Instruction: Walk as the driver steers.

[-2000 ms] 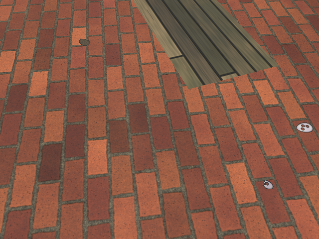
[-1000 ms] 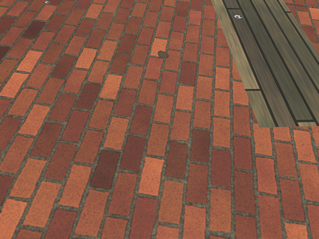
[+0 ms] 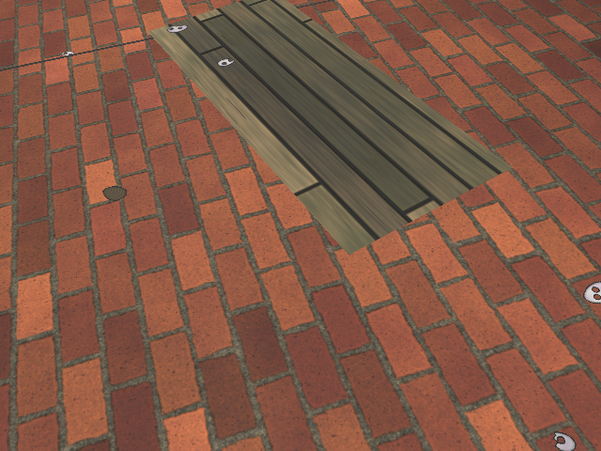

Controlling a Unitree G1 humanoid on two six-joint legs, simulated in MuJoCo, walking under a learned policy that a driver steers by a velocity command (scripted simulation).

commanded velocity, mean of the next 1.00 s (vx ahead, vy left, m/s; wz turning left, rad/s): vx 0.47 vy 0.00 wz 0.42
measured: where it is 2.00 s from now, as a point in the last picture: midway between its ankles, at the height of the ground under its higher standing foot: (192, 295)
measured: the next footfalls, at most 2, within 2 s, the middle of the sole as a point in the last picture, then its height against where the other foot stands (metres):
left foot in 0.38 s outside the picture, level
right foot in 0.84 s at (315, 395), level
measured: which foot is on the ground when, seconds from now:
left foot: up 0.00-0.36, down 0.38-0.84, up 0.86-1.00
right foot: down 0.00-0.36, up 0.38-0.82, down 0.84-1.00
